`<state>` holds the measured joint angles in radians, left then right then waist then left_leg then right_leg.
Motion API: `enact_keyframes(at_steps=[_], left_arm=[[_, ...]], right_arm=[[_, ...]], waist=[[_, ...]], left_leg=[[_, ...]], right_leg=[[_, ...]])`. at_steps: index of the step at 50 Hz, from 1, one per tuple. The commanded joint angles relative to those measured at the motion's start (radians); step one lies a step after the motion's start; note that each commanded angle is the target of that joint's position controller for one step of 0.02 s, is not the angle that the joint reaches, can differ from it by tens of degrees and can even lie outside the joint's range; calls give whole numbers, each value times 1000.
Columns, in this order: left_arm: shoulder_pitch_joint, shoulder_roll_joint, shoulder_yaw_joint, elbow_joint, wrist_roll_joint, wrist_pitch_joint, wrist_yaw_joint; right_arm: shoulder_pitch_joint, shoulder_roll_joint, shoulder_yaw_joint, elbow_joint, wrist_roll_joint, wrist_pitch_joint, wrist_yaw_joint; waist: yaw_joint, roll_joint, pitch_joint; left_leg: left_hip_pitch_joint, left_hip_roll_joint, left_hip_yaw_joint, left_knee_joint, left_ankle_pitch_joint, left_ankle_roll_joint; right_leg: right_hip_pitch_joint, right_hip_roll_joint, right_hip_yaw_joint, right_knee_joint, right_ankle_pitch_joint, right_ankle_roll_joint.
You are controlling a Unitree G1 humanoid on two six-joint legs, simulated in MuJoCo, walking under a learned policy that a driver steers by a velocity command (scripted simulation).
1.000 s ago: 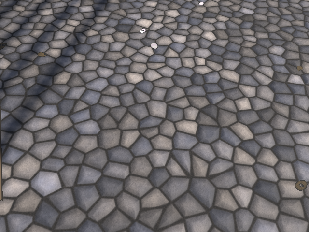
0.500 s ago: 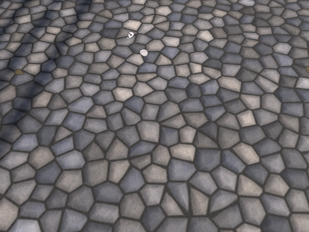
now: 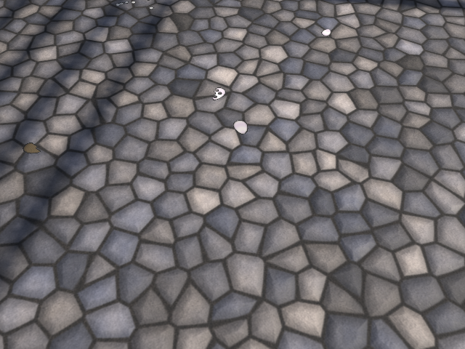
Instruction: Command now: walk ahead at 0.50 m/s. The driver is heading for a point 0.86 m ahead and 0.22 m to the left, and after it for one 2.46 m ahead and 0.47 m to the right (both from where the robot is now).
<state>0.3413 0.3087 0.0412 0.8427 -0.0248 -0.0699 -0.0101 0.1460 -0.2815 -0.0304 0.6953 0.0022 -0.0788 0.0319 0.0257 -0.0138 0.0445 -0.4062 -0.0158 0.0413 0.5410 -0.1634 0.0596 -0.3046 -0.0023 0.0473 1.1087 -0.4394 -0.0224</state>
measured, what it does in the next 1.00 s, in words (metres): walks ahead, turning left: right foot, then left foot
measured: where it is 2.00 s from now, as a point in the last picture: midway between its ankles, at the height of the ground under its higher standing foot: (199, 237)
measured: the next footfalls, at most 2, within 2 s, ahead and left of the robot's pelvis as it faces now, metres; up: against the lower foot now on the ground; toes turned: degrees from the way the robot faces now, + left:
right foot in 0.44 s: +0.41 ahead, -0.14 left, +0.00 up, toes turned +0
left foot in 0.96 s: +0.65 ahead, +0.15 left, +0.00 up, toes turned +20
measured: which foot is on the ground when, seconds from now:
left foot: down 0.00-0.46, up 0.48-0.94, down 0.96-1.00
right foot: up 0.00-0.42, down 0.44-0.98, up 1.00-1.00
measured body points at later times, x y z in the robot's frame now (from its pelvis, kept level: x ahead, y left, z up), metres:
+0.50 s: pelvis +0.28 -0.04 +0.00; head +0.31 -0.05 +0.44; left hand +0.48 +0.21 -0.08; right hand +0.28 -0.33 -0.14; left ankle +0.10 +0.09 -0.68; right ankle +0.37 -0.14 -0.73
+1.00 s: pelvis +0.54 +0.03 -0.02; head +0.57 +0.06 +0.43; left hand +0.49 +0.32 -0.15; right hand +0.80 -0.16 -0.10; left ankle +0.62 +0.14 -0.73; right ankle +0.39 -0.15 -0.68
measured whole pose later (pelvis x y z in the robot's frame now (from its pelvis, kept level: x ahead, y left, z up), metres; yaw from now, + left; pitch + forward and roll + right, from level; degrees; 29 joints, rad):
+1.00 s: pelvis +0.54 +0.03 -0.02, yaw +18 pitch +1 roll -2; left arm 0.27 0.30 0.08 0.88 -0.01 -0.05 0.01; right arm 0.11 -0.29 -0.07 0.66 0.03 -0.02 0.04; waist 0.03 0.01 0.07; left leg -0.51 -0.01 0.05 0.66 -0.16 0.10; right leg -0.06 -0.09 -0.17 0.83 -0.49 0.04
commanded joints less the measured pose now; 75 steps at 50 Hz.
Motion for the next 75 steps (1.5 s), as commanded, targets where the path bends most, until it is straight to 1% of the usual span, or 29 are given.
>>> enact_keyframes(at_steps=[1,5,11,15,19,21,22,23,24,25,28,32,36,43,45,47,48,49,50,51,52,54,61,67,70,71,72,73,75], left_arm=[[-62,114,31,-101,9,-24,4],[-46,61,22,-93,20,10,12],[-254,24,7,-148,20,-8,-2],[-370,27,3,-188,11,-20,-23],[-379,56,13,-208,12,-31,-40],[-198,110,44,-159,16,-38,-31],[-24,168,66,-118,27,-38,-20],[92,268,94,-100,41,-29,-10],[107,191,73,-99,30,-22,-9],[44,134,54,-100,24,-21,-6],[-125,49,30,-102,29,-31,-7],[-172,67,44,-72,40,-56,-6],[-155,96,53,-46,40,-50,10],[-65,158,76,-2,8,-4,21],[-81,184,84,-6,-1,11,25],[-111,197,88,-15,-11,27,28],[-102,169,75,-22,-1,25,31],[-25,32,34,-72,44,8,23],[-60,47,23,-94,25,-32,11],[-170,124,43,-121,-17,-58,-1],[-200,114,37,-133,-20,-73,-1],[-185,122,47,-111,23,-70,11],[-269,48,30,-147,45,-19,16],[-328,67,30,-160,33,-23,-13],[-237,85,39,-126,50,-47,-22],[-207,119,45,-122,62,-54,-18],[-189,161,46,-130,81,-52,-16],[-161,101,34,-109,69,-37,-20],[-188,76,24,-113,15,-9,-31]], right_arm=[[100,-113,-33,-21,-13,-9,-2],[97,-129,-41,7,-5,-31,-2],[174,-164,-49,61,5,-16,-25],[249,-180,-54,108,13,2,-29],[265,-191,-62,136,20,25,-39],[227,-197,-61,131,20,35,-43],[221,-156,-43,112,7,33,-44],[327,-48,-9,82,2,14,-37],[320,-73,-13,98,17,-2,-36],[240,-162,-41,79,45,-8,-33],[170,-136,-52,64,29,12,-39],[185,-74,-48,59,26,56,-43],[89,-56,-43,22,21,47,-27],[-101,-50,-34,-76,19,45,18],[-72,-78,-49,-89,16,51,23],[118,-142,-89,-51,20,59,17],[290,-209,-125,-5,23,66,1],[304,-329,-148,2,32,68,-17],[297,-299,-129,-48,22,46,-6],[271,-223,-106,-42,14,28,1],[232,-196,-98,-41,14,17,1],[114,-133,-77,-65,6,12,-6],[123,-186,-92,-65,10,32,-52],[170,-140,-78,-32,8,62,-71],[131,-96,-59,-17,-5,54,-69],[156,-77,-53,-18,-17,47,-66],[271,-55,-42,-14,-29,40,-63],[344,-71,-38,8,-26,45,-60],[210,-151,-60,-8,-9,79,-62]], waist=[[-46,83,-75],[-9,90,-52],[-75,68,4],[-116,64,34],[-83,82,22],[24,86,-89],[96,57,-232],[81,-156,-397],[99,-218,-454],[97,-145,-284],[5,-101,-70],[-43,-76,-15],[-19,-45,10],[40,-19,59],[3,-47,18],[-116,-51,-98],[-196,2,-187],[-107,275,-240],[-117,233,-411],[-152,135,-306],[-123,93,-203],[-42,40,-116],[-29,69,-66],[-74,122,-114],[-19,124,-126],[-20,64,-174],[-71,-93,-277],[-70,-229,-344],[-38,-108,-238]], left_leg=[[329,263,-372,-315,23,168],[230,231,-241,-397,182,191],[274,188,-119,-424,194,146],[377,232,-128,-394,187,146],[485,278,-170,-295,331,122],[444,223,-142,-93,564,89],[289,170,-111,134,455,56],[-129,14,-37,526,32,-26],[-265,-24,-163,685,-423,-32],[-343,34,-187,747,-372,-26],[-257,142,-150,633,-164,-36],[-221,163,-148,579,-53,-65],[-247,156,-121,346,150,-69],[-278,123,-21,106,125,-11],[-195,70,30,97,25,25],[71,-18,81,57,-7,79],[358,-26,19,17,31,120],[677,223,-470,-46,-68,269],[800,356,-903,-230,-236,390],[749,338,-789,-271,-202,325],[622,296,-650,-261,-125,286],[387,220,-469,-271,96,235],[151,100,-238,-242,554,176],[245,133,-305,-144,375,112],[299,133,-305,-6,433,82],[274,67,-268,102,384,41],[136,-17,-224,294,61,-16],[16,-54,-180,475,-441,-86],[-97,-12,-184,571,-476,-125]], right_leg=[[-355,-119,33,49,123,-2],[-309,-133,17,-55,229,36],[-324,-106,-16,-427,528,48],[-337,-79,-27,-549,532,31],[-290,-52,-24,-620,393,-14],[-8,-3,-67,-671,384,-54],[295,-89,7,-614,421,-102],[719,-359,411,-625,294,-241],[733,-424,640,-755,174,-273],[602,-389,502,-789,108,-221],[248,-281,201,-903,234,-158],[125,-258,15,-987,407,-170],[168,-228,-127,-997,491,-153],[380,-296,-217,-930,603,-124],[421,-299,-246,-818,881,-101],[380,-262,-285,-527,1093,-66],[208,-219,-294,-264,939,-24],[-231,-55,-274,107,133,44],[-406,57,-12,290,-180,51],[-506,-4,50,297,-96,26],[-504,-47,41,222,-9,4],[-372,-110,46,60,98,9],[-227,-32,-15,-323,343,103],[-140,6,11,-566,535,75],[-35,-5,-9,-680,568,3],[95,-61,45,-686,856,-34],[329,-211,231,-615,1184,-160],[418,-341,438,-653,1171,-304],[321,-296,509,-733,627,-276]])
